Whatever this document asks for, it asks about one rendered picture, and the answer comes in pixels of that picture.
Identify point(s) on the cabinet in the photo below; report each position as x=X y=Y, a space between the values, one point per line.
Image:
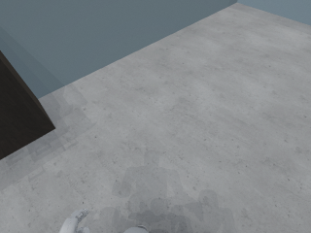
x=22 y=117

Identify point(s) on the left robot hand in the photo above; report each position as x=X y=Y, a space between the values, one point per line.
x=70 y=225

